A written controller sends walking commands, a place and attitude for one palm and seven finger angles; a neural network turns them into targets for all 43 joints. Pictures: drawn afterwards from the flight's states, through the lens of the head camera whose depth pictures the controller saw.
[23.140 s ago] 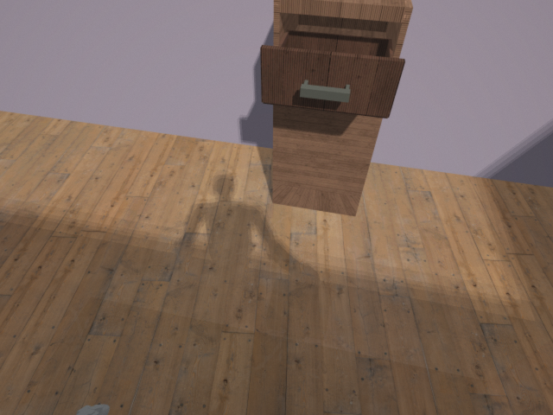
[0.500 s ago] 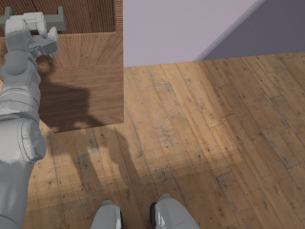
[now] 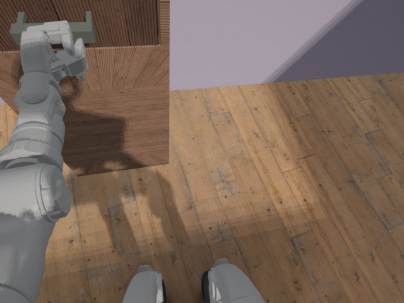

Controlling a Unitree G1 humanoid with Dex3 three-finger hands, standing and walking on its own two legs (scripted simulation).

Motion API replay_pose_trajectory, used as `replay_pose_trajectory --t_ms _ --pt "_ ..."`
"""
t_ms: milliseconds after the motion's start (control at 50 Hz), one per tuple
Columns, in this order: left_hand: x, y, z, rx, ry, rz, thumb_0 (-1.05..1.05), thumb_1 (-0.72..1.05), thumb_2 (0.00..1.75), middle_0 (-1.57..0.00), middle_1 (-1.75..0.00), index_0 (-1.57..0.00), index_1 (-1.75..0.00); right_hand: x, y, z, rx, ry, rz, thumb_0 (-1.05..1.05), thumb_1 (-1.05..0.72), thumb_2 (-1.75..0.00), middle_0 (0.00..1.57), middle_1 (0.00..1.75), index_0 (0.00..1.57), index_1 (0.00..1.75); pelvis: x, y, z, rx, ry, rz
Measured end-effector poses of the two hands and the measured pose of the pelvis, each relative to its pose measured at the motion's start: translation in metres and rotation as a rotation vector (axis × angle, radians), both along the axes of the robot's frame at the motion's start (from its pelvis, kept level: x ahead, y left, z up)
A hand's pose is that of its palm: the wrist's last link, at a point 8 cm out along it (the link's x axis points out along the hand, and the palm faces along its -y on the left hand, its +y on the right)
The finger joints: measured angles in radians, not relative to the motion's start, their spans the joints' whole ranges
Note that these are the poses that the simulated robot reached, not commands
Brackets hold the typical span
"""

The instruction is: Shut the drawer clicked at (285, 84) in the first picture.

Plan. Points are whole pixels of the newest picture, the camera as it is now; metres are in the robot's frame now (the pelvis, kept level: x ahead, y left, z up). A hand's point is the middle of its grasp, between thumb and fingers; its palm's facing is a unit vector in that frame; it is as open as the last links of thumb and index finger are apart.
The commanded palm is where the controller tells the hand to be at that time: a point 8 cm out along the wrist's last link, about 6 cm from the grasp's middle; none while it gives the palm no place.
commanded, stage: pull the fist back off the drawer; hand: left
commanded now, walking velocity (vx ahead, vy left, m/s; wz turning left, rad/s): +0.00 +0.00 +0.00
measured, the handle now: (56, 25) +0.63 +0.21 +0.10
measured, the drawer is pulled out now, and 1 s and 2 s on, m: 0.00 0.00 0.00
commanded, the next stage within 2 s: draw the hand back to the body in 0.18 s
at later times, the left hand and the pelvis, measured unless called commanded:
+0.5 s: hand (69, 61) +0.52 +0.17 +0.12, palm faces +0.11 -0.99 -0.03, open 3.1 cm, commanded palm +0.46 +0.21 +0.13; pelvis +0.05 -0.01 +0.03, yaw -3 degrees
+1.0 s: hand (14, 137) +0.35 +0.20 +0.17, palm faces +0.23 -0.95 -0.22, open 3.2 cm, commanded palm +0.31 +0.24 +0.19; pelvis +0.05 -0.02 +0.06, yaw +0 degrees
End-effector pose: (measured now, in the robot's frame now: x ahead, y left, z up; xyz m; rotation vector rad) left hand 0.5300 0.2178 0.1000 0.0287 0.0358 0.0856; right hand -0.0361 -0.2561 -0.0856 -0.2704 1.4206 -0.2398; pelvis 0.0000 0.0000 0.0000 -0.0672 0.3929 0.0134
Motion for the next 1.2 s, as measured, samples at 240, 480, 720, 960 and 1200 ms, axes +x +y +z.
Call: replay_pose_trajectory --t_ms 240,480,720,960,1200 --pt "-0.005 -0.013 -0.002 -0.018 -0.002 0.006 -0.01 0.77 0.91 -1.4 -1.6 -1.4 -1.6 0.039 -0.003 0.0 0.031 -0.065 -0.027 0.01 -0.91 -0.9 0.2 0.3 0.21 0.3 0.023 -0.004 0.01 0.014 -0.037 -0.025" --pt "-0.032 0.0 0.019 0.006 -0.082 0.022 0.01 0.83 0.89 -1.39 -1.6 -1.4 -1.6 0.085 -0.009 0.006 0.066 -0.162 -0.072 0.01 -0.91 -0.9 0.2 0.3 0.21 0.3 0.048 -0.01 0.025 0.031 -0.085 -0.058" --pt "-0.125 0.024 0.04 -0.004 -0.046 0.029 0.01 0.89 0.9 -1.4 -1.6 -1.4 -1.6 0.194 -0.01 0.034 0.079 -0.474 0.055 0.01 -0.91 -0.9 0.2 0.3 0.2 0.3 0.057 -0.014 0.043 0.04 -0.221 -0.018" --pt "-0.199 0.022 0.078 0.191 -0.076 0.114 0.01 0.89 0.9 -1.4 -1.6 -1.4 -1.6 0.262 0.01 0.073 0.102 -0.713 0.149 0.01 -0.91 -0.9 0.2 0.3 0.2 0.3 0.049 -0.016 0.058 0.062 -0.35 -0.017" --pt "-0.265 0.039 0.102 0.282 -0.09 0.237 0.01 0.89 0.89 -1.4 -1.6 -1.4 -1.6 0.26 0.023 0.076 0.128 -0.703 0.203 0.01 -0.91 -0.9 0.2 0.3 0.21 0.3 0.05 -0.016 0.068 0.063 -0.43 -0.014"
